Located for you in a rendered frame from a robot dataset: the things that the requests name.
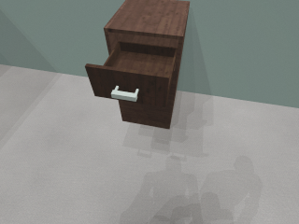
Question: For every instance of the handle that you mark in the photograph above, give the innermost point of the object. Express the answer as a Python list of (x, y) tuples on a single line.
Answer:
[(124, 95)]

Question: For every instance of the drawer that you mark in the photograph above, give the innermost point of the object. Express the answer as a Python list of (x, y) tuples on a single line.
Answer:
[(148, 68)]

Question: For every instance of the cabinet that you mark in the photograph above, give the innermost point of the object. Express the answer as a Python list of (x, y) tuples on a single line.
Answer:
[(151, 22)]

